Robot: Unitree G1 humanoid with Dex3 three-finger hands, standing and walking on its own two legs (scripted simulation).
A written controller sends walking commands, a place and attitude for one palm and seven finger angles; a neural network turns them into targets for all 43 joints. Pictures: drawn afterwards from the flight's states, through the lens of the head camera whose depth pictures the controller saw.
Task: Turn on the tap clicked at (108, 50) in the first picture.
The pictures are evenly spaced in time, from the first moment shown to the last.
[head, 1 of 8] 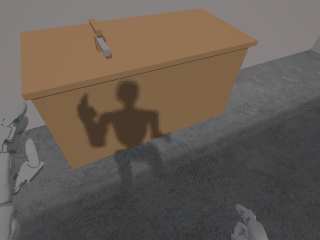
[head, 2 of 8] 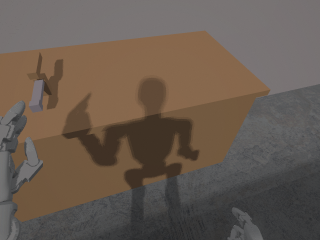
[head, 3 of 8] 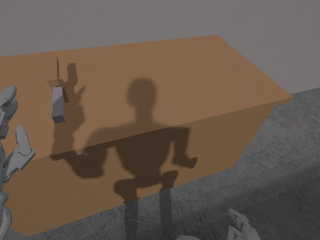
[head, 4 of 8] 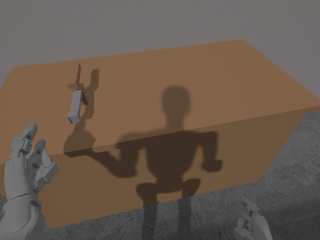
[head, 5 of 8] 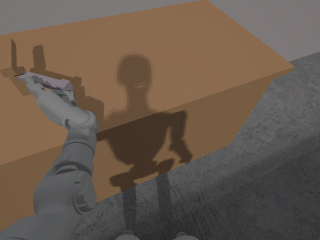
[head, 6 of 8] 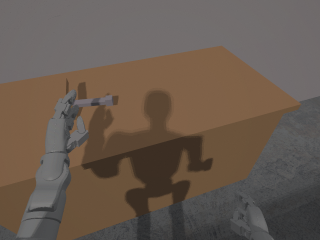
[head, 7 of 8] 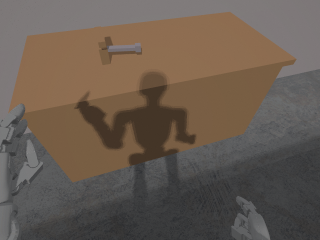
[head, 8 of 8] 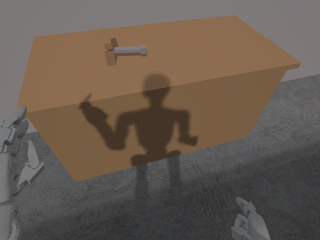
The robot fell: no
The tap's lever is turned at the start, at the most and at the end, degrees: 0 79 79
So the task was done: yes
